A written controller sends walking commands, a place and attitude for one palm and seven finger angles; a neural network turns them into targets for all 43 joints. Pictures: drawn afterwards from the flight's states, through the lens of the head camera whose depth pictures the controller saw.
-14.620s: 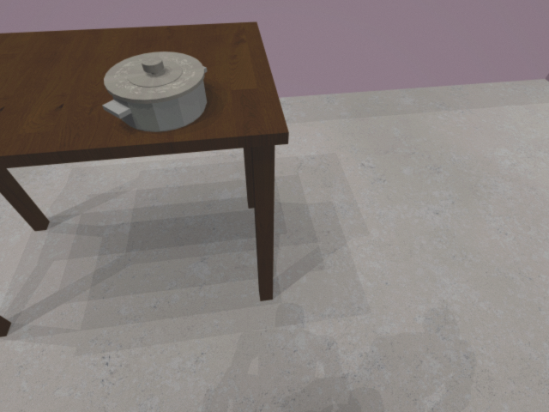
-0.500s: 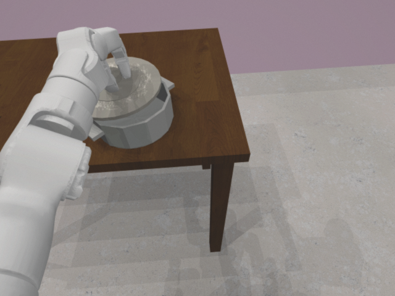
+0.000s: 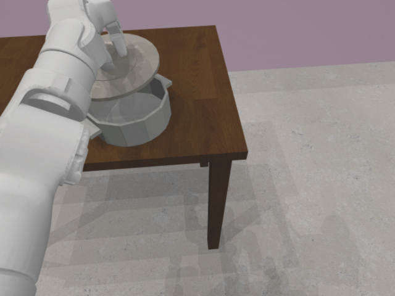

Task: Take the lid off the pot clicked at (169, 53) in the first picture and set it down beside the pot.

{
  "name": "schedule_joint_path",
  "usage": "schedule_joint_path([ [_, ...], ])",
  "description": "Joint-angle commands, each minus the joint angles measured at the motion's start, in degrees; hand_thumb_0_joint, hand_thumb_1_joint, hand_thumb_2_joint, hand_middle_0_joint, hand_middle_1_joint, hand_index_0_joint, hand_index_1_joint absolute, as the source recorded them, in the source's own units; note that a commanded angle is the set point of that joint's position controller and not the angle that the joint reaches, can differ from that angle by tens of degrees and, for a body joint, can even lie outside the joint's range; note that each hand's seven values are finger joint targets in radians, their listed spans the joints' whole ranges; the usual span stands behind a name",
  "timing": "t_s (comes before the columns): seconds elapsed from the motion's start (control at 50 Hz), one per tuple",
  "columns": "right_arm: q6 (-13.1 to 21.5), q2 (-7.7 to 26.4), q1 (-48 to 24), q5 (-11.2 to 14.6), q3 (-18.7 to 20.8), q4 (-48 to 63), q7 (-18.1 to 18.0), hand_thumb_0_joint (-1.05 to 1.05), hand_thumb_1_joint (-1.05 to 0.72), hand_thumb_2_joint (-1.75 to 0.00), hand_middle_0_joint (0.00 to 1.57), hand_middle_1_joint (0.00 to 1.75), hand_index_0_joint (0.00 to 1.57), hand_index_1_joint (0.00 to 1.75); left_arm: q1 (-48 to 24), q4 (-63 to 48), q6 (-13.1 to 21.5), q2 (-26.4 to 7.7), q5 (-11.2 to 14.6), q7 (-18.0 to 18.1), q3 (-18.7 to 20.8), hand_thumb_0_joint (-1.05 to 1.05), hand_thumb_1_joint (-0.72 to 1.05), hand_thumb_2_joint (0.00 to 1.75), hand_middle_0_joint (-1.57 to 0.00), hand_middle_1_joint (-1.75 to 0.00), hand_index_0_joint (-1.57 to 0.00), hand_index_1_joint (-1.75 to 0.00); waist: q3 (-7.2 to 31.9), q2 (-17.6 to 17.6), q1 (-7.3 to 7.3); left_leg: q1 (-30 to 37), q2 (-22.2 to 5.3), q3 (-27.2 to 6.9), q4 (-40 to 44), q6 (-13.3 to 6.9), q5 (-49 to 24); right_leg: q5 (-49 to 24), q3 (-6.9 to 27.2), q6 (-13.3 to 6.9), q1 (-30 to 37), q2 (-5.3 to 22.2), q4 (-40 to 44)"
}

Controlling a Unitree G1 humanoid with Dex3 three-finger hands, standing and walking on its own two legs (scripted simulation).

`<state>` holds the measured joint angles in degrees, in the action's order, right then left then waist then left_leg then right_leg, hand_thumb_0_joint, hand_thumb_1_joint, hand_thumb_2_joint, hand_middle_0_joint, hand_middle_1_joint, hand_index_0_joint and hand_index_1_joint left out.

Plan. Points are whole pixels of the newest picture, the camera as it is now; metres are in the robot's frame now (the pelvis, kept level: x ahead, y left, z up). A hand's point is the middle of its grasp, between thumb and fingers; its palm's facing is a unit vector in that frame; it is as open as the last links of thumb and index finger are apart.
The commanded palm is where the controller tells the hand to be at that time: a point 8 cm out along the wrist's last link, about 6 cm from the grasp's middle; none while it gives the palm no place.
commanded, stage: lift the lid straight up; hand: left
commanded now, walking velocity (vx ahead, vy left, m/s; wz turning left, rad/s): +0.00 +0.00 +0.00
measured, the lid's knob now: (105, 53) +0.53 +0.14 +0.23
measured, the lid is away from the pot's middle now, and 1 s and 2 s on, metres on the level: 0.02 0.01 0.14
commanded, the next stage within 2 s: move the lid sideways beside the pot in 0.92 s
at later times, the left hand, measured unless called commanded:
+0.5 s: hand (88, 29) +0.49 +0.14 +0.29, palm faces -0.23 -0.14 -0.96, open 6.6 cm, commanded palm +0.48 +0.14 +0.36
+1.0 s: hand (87, 16) +0.49 +0.13 +0.31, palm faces -0.20 -0.16 -0.97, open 6.5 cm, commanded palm +0.48 +0.14 +0.38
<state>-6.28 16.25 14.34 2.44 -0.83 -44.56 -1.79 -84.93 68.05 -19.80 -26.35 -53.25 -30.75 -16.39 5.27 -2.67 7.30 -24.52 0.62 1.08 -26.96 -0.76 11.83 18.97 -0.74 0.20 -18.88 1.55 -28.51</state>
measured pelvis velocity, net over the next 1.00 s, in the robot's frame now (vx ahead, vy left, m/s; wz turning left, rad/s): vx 0.00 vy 0.00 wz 0.01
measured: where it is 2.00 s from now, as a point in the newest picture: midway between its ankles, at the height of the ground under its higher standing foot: outside the picture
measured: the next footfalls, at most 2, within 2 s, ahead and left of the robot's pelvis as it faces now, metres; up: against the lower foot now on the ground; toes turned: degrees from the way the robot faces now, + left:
none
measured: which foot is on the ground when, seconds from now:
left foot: down 0.00-1.00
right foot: down 0.00-1.00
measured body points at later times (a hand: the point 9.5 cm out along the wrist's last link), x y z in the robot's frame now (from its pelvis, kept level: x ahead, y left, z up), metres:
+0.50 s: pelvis +0.00 +0.00 +0.00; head +0.03 -0.03 +0.45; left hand +0.49 +0.14 +0.35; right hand +0.08 -0.27 -0.13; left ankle +0.01 +0.12 -0.74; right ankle -0.06 -0.12 -0.74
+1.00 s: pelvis +0.00 +0.00 +0.00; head +0.03 -0.03 +0.45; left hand +0.49 +0.14 +0.37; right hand +0.06 -0.27 -0.14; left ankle +0.01 +0.12 -0.74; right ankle -0.06 -0.12 -0.74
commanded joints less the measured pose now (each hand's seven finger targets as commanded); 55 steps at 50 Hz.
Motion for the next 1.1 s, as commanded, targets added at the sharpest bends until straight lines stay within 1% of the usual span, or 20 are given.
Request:
schedule_joint_path([
  [0.0, 2.3, 8.21, 0.52, -0.16, 2.98, 5.52, -0.38, 0.0, -0.9, -0.9, 0.2, 0.3, 0.2, 0.3, -38.08, -13.85, 0.33, -13.05, -2.54, 2.72, 2.94, 0.0, 0.86, 0.7, -0.88, -1.08, -0.93, -1.05, 27.57, 2.33, -0.38, 23.4, 2.71, -2.19, -2.87, -3.55, -26.26, -27.46, -0.17, -1.55, 0.51, -3.64, 2.11],
  [0.06, 2.24, 8.54, 0.74, -0.02, 3.01, 5.63, -0.33, 0.0, -0.9, -0.9, 0.2, 0.3, 0.2, 0.3, -35.12, -13.14, -0.1, -11.0, -1.07, 2.24, 2.19, 0.0, 0.86, 0.7, -0.88, -1.08, -0.93, -1.05, 26.06, 2.05, -0.63, 22.78, 2.59, -1.81, -2.8, -3.46, -28.85, -29.07, -0.6, -1.82, 1.0, -3.45, 2.15],
  [0.14, 1.69, 8.55, 0.38, -0.12, 2.71, 5.68, -0.38, 0.0, -0.9, -0.9, 0.2, 0.3, 0.2, 0.3, -35.41, -11.21, -1.45, -15.58, -2.83, 1.81, 4.39, 0.0, 0.86, 0.7, -0.88, -1.08, -0.93, -1.05, 23.07, 7.18, -0.73, 18.62, 3.22, -0.87, -1.86, -3.99, -22.11, -28.41, 0.01, -1.26, 2.72, -3.32, 2.95],
  [0.18, 1.74, 8.62, -0.07, -0.15, 2.58, 6.12, -0.35, 0.0, -0.9, -0.9, 0.2, 0.3, 0.2, 0.3, -38.07, -14.6, -1.23, -17.11, -2.69, 1.84, 5.07, 0.0, 0.86, 0.7, -0.88, -1.08, -0.93, -1.05, 26.3, 5.98, -1.14, 19.41, 3.23, -0.93, -1.89, -3.84, -24.07, -30.46, 0.36, -1.13, 4.87, -2.97, 2.32],
  [0.26, 2.2, 8.26, -0.37, 0.11, 2.9, 6.51, -0.11, 0.0, -0.9, -0.9, 0.2, 0.3, 0.2, 0.3, -36.95, -16.57, -1.15, -11.36, -1.14, 1.39, 1.71, 0.0, 0.86, 0.7, -0.88, -1.08, -0.93, -1.05, 26.22, 2.55, -0.97, 23.59, 2.38, -1.61, -3.16, -3.67, -31.49, -31.29, -0.37, -1.53, 2.18, -3.02, 2.15],
  [0.28, 2.44, 7.94, -0.69, 0.03, 2.92, 6.97, 0.34, 0.0, -0.9, -0.9, 0.2, 0.3, 0.2, 0.3, -39.28, -19.76, -0.98, -12.81, -2.18, 1.26, 2.38, 0.0, 0.86, 0.7, -0.88, -1.08, -0.93, -1.05, 28.7, 2.52, -1.3, 24.98, 2.48, -1.84, -3.32, -3.71, -31.76, -30.6, 0.17, -1.09, 2.56, -3.19, 2.03],
  [0.42, 1.67, 8.25, -1.83, 0.48, 2.29, 6.14, -0.13, 0.0, -0.9, -0.9, 0.2, 0.3, 0.2, 0.3, -39.05, -13.76, -3.18, -13.88, -2.52, 0.72, 2.47, 0.0, 0.86, 0.7, -0.88, -1.08, -0.93, -1.05, 21.9, 6.76, -0.48, 19.44, 3.12, -1.1, -1.41, -3.85, -21.11, -26.88, -0.17, -1.3, 1.85, -2.95, 3.28],
  [0.46, 2.29, 8.08, -2.29, 0.64, 2.24, 6.42, -0.15, 0.0, -0.9, -0.9, 0.2, 0.3, 0.2, 0.3, -41.63, -17.06, -2.78, -10.01, -0.8, 1.05, 0.38, 0.0, 0.86, 0.7, -0.88, -1.08, -0.93, -1.05, 23.47, 1.21, -0.42, 22.54, 2.76, -1.47, -1.96, -3.6, -25.67, -28.04, -0.37, -1.81, 0.76, -2.79, 3.02],
  [0.48, 2.83, 7.71, -2.21, 0.26, 2.31, 6.81, 0.27, 0.0, -0.9, -0.9, 0.2, 0.3, 0.2, 0.3, -44.48, -20.89, -2.26, -12.49, -2.04, 1.14, 1.57, 0.0, 0.86, 0.7, -0.88, -1.08, -0.93, -1.05, 27.99, 2.06, -0.97, 24.85, 2.79, -2.26, -2.12, -3.5, -26.59, -27.62, -0.05, -1.34, 2.15, -3.04, 2.6],
  [0.56, 2.64, 7.96, -2.14, 0.54, 2.18, 5.99, -0.1, 0.0, -0.9, -0.9, 0.2, 0.3, 0.2, 0.3, -39.7, -14.05, -3.15, -10.9, -1.62, 0.78, 1.45, 0.0, 0.86, 0.7, -0.88, -1.08, -0.93, -1.05, 23.67, 2.69, -0.77, 22.1, 2.8, -1.58, -2.02, -3.46, -25.88, -27.55, -0.57, -1.91, 1.24, -2.92, 2.91],
  [0.62, 1.88, 8.31, -2.46, 0.64, 1.66, 5.49, -0.34, 0.0, -0.9, -0.9, 0.2, 0.3, 0.2, 0.3, -40.13, -9.53, -4.76, -13.36, -3.33, 1.05, 2.03, 0.0, 0.86, 0.7, -0.88, -1.08, -0.93, -1.05, 19.57, 7.96, -0.18, 17.31, 3.18, -1.48, -0.03, -3.51, -15.96, -23.32, -0.43, -1.43, 1.16, -2.82, 4.16],
  [0.68, 2.57, 8.27, -3.1, 0.53, 1.55, 6.02, -0.22, 0.0, -0.9, -0.9, 0.2, 0.3, 0.2, 0.3, -45.7, -14.61, -4.16, -14.62, -3.56, 1.48, 2.29, 0.0, 0.86, 0.7, -0.88, -1.08, -0.93, -1.05, 25.31, 4.59, -0.62, 20.35, 3.09, -1.61, -0.47, -3.38, -19.99, -26.04, 0.11, -1.4, 3.0, -2.57, 3.47],
  [0.76, 3.47, 7.85, -2.77, 0.69, 1.81, 6.14, 0.12, 0.0, -0.9, -0.9, 0.2, 0.3, 0.2, 0.3, -43.34, -14.83, -3.83, -7.35, -1.93, 1.33, -0.78, 0.0, 0.86, 0.7, -0.88, -1.08, -0.93, -1.05, 25.58, -0.33, -0.7, 24.87, 2.07, -2.32, -1.51, -3.02, -28.13, -25.53, -0.69, -2.02, -0.48, -2.96, 3.33],
  [0.8, 2.58, 7.95, -2.42, 0.64, 1.82, 5.1, 0.25, 0.0, -0.9, -0.9, 0.2, 0.3, 0.2, 0.3, -39.78, -8.79, -5.03, -7.62, -4.02, 1.17, -0.92, 0.0, 0.86, 0.7, -0.88, -1.08, -0.93, -1.05, 21.05, 3.62, -0.15, 21.85, 2.07, -2.43, -1.14, -3.21, -23.21, -22.72, -0.84, -1.64, -2.45, -3.22, 3.96],
  [0.84, 2.18, 8.46, -2.39, 0.67, 1.59, 5.08, -0.09, 0.0, -0.9, -0.9, 0.2, 0.3, 0.2, 0.3, -40.19, -8.09, -5.71, -10.82, -4.28, 1.3, 0.81, 0.0, 0.86, 0.7, -0.88, -1.08, -0.93, -1.05, 19.09, 8.08, 0.01, 18.0, 2.64, -1.8, 0.49, -3.37, -15.74, -21.12, -0.67, -1.45, -0.08, -2.93, 4.83],
  [0.88, 2.6, 8.58, -2.85, 0.33, 1.5, 5.54, -0.17, 0.0, -0.9, -0.9, 0.2, 0.3, 0.2, 0.3, -43.9, -12.64, -4.87, -13.86, -4.27, 1.66, 2.32, 0.0, 0.86, 0.7, -0.88, -1.08, -0.93, -1.05, 24.24, 6.34, -0.76, 19.32, 2.94, -1.79, 0.27, -3.35, -17.86, -23.74, -0.17, -1.44, 2.82, -2.7, 3.98],
  [0.96, 3.69, 8.11, -2.23, 0.49, 1.62, 5.72, -0.59, 0.0, -0.9, -0.9, 0.2, 0.3, 0.2, 0.3, -46.0, -14.37, -4.09, -11.65, -2.53, 1.88, 1.58, 0.0, 0.86, 0.7, -0.88, -1.08, -0.93, -1.05, 26.05, 2.22, -0.68, 22.09, 2.77, -1.83, -0.61, -3.49, -23.08, -25.78, -0.41, -1.86, 1.99, -2.74, 3.54],
  [0.98, 3.71, 8.21, -1.85, 0.18, 1.75, 5.55, -0.4, 0.0, -0.9, -0.9, 0.2, 0.3, 0.2, 0.3, -46.79, -14.22, -4.06, -14.74, -4.26, 2.04, 2.78, 0.0, 0.86, 0.7, -0.88, -1.08, -0.93, -1.05, 28.34, 3.44, -0.87, 22.81, 2.71, -2.3, -0.85, -3.34, -22.87, -25.06, -0.01, -1.39, 2.43, -2.93, 3.42],
  [1.04, 2.75, 8.37, -1.95, 0.19, 1.77, 6.02, -0.95, 0.0, -0.9, -0.9, 0.2, 0.3, 0.2, 0.3, -42.31, -11.5, -2.39, -17.51, -6.99, 2.0, 3.33, 0.0, 0.86, 0.7, -0.88, -1.08, -0.93, -1.05, 24.01, 7.31, -0.65, 17.81, 2.89, -1.19, -0.66, -3.54, -18.76, -24.58, 0.22, -1.43, 2.63, -2.73, 3.75],
  [1.08, 2.25, 8.67, -1.93, -0.1, 1.85, 6.56, -0.85, 0.0, -0.9, -0.9, 0.2, 0.3, 0.2, 0.3, -41.78, -14.33, -1.42, -20.96, -7.28, 2.11, 5.46, 0.0, 0.86, 0.7, -0.88, -1.08, -0.93, -1.05, 27.89, 6.64, -1.81, 17.96, 2.93, -1.05, -1.19, -3.3, -22.49, -28.24, 0.5, -1.32, 5.88, -2.48, 2.44],
])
